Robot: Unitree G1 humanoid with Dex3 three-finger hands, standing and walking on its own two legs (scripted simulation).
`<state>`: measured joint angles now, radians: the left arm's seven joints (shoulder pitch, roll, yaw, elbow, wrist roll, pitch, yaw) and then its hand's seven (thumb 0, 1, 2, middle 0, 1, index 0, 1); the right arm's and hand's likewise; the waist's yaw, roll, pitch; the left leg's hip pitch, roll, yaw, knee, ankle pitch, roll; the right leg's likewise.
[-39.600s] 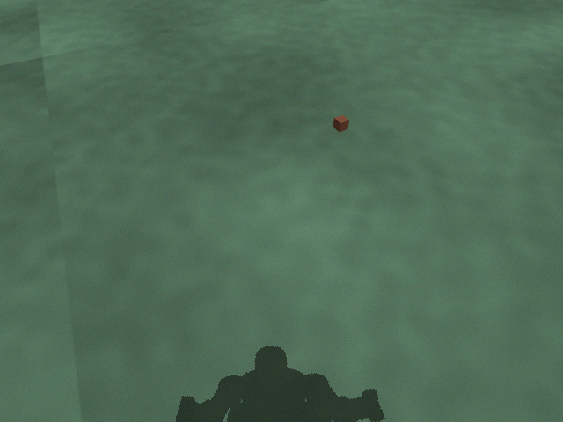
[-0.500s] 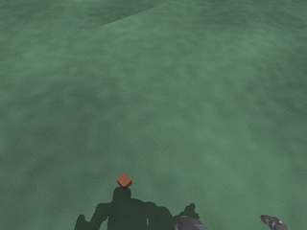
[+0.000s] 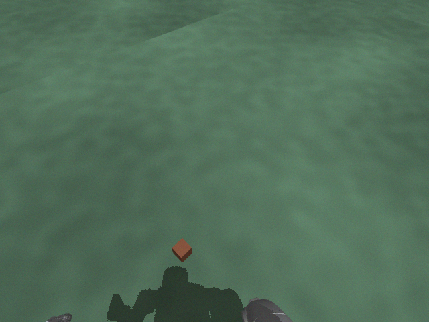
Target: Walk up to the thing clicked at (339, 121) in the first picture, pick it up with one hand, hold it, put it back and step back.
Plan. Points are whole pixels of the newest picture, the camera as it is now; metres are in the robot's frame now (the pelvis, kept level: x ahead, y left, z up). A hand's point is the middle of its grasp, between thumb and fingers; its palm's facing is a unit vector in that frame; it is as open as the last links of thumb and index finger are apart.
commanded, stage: walk up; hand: left
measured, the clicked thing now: (182, 250) +0.52 +0.13 -0.72
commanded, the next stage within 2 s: none
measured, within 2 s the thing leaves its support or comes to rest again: neither
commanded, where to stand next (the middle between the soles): +0.11 -0.07 m, yaw -5 degrees
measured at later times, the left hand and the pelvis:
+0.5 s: hand out of the picture +0.09 +0.28 -0.16, palm faces -0.05 -0.93 -0.35, open 7.4 cm; pelvis +0.02 +0.01 +0.00, yaw -5 degrees
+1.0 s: hand out of the picture +0.04 +0.25 -0.14, palm faces -0.14 -0.91 -0.39, open 7.4 cm; pelvis -0.03 -0.01 +0.00, yaw -8 degrees
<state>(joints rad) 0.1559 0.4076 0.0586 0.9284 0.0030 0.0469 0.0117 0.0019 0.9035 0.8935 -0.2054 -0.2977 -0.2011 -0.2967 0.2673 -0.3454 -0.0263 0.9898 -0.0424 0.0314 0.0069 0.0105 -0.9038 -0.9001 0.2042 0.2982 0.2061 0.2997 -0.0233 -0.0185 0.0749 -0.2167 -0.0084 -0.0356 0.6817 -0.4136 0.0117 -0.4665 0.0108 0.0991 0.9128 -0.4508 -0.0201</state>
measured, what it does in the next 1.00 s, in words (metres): steps on the spot: right foot, then left foot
